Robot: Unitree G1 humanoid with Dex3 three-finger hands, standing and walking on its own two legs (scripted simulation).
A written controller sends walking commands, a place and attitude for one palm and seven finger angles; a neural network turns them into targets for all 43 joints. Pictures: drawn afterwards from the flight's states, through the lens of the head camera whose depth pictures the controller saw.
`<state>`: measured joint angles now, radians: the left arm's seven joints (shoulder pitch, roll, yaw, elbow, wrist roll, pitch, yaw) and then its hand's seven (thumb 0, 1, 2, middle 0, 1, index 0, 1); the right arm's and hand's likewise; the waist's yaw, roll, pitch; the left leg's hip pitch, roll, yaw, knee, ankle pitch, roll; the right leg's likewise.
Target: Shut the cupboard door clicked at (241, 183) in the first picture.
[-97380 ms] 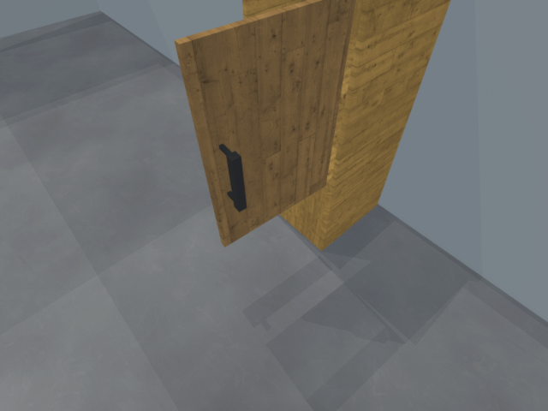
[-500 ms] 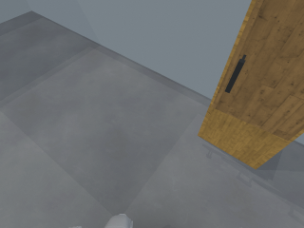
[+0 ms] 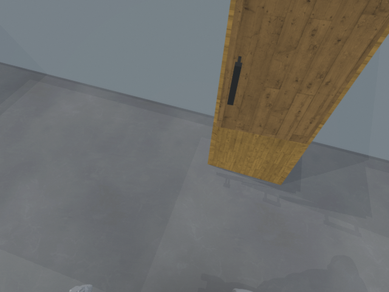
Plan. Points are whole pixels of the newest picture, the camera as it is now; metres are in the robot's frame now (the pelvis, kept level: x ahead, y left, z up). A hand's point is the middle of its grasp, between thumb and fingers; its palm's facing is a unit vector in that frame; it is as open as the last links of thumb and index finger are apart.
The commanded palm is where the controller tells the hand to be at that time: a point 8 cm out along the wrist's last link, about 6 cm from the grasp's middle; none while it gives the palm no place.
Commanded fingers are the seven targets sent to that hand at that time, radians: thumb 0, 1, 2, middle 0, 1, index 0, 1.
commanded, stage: turn to face it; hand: left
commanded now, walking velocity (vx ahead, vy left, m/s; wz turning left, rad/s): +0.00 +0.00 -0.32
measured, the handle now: (234, 81) +0.78 -0.10 -0.06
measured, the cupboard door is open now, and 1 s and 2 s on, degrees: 5 5 5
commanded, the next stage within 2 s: take the last steps up to it in 0.20 s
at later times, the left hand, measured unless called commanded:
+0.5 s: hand out of the picture +0.12 +0.17 -0.19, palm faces -0.11 -0.98 -0.16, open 7.4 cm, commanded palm none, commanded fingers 0.00 0.90 0.90 -0.20 -0.30 -0.20 -0.30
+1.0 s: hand (191, 226) +0.29 +0.02 -0.17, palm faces -0.28 -0.94 -0.21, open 7.4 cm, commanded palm none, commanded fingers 0.00 0.90 0.90 -0.20 -0.30 -0.20 -0.30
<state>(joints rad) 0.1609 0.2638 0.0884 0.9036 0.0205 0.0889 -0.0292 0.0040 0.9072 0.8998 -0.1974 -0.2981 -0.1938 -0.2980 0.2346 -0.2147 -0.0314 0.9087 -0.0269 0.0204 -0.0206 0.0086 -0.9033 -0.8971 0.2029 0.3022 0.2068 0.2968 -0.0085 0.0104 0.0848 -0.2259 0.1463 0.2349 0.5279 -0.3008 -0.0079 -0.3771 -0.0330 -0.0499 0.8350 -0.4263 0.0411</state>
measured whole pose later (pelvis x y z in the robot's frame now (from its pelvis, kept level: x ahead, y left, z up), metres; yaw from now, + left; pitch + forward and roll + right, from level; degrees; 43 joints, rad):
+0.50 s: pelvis +0.04 -0.01 -0.01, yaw -9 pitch +1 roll -1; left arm 0.25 0.21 0.06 0.98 0.02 0.06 -0.01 0.00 0.90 0.90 -0.20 -0.30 -0.20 -0.30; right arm 0.26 -0.19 -0.02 0.95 -0.03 -0.01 -0.02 0.01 -0.91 -0.90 0.20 0.30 0.20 0.30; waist -0.02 -0.04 0.00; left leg -0.30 0.06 0.08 0.60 -0.32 0.00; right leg -0.30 0.04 0.02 0.74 -0.46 -0.03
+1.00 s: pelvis +0.16 -0.13 -0.01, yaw -16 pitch +1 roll +0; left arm 0.15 0.18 0.05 0.99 0.02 -0.04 -0.02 0.00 0.91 0.90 -0.20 -0.30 -0.20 -0.30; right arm 0.36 -0.21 -0.05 1.09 -0.01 0.01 -0.01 0.01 -0.91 -0.90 0.20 0.30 0.20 0.30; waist -0.04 0.03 0.08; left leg -0.31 0.14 0.05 1.05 -0.49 -0.01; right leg -0.34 -0.01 -0.11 0.58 -0.26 -0.04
